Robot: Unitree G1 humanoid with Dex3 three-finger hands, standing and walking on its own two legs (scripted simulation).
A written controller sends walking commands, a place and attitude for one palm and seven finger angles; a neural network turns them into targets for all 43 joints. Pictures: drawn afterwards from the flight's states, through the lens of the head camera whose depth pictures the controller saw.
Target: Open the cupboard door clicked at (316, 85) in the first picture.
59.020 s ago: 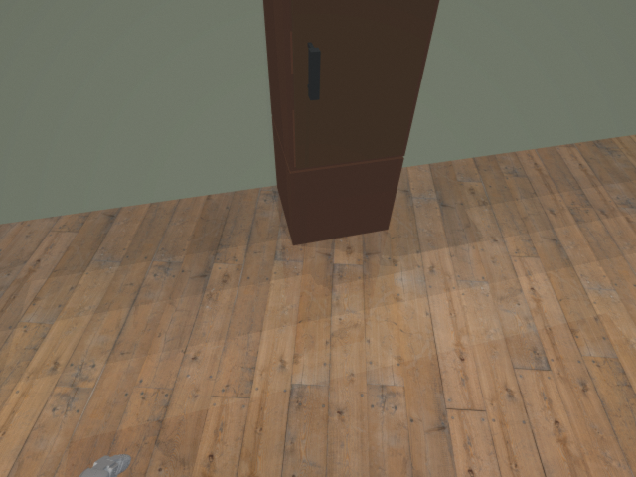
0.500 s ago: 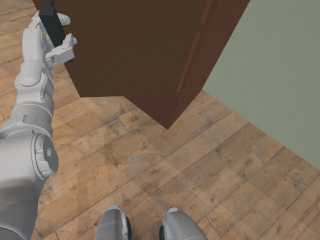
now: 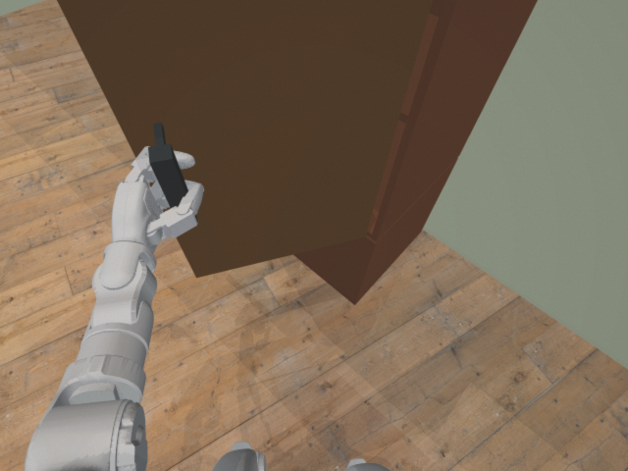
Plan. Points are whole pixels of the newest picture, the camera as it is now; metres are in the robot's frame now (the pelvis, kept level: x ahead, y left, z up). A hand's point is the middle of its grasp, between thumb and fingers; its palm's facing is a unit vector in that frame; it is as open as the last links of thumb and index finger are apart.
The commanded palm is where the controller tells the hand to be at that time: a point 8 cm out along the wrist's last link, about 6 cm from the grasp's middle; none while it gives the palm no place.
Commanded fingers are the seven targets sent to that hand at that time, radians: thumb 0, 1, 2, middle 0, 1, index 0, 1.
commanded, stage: pull the door open along its arc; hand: left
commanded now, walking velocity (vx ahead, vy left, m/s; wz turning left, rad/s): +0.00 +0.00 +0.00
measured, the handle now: (173, 176) +0.49 +0.17 +0.06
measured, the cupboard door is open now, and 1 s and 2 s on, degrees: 59 89 93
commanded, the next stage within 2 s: open thumb and fingers to let go in 0.64 s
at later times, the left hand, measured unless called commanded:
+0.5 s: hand (251, 279) +0.33 +0.06 +0.06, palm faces +0.37 -0.93 +0.00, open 6.5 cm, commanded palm +0.27 +0.10 +0.06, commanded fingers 0.00 0.90 0.90 -0.40 -1.35 -0.40 -1.35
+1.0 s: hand (277, 304) +0.30 +0.03 +0.06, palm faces +0.35 -0.94 -0.02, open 7.6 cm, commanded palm +0.25 +0.07 +0.06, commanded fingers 0.00 -0.08 0.48 -0.33 -1.25 -0.33 -1.25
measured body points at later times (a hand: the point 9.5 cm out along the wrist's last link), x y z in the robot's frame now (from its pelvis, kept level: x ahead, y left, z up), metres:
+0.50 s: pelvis -0.01 -0.03 +0.00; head +0.03 -0.05 +0.45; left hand +0.31 +0.11 +0.07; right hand +0.13 -0.25 -0.12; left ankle +0.02 +0.11 -0.68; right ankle -0.05 -0.10 -0.68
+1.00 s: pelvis -0.01 -0.05 +0.00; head +0.03 -0.08 +0.45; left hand +0.28 +0.08 +0.07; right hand +0.18 -0.25 -0.11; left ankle +0.02 +0.11 -0.68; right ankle -0.05 -0.10 -0.68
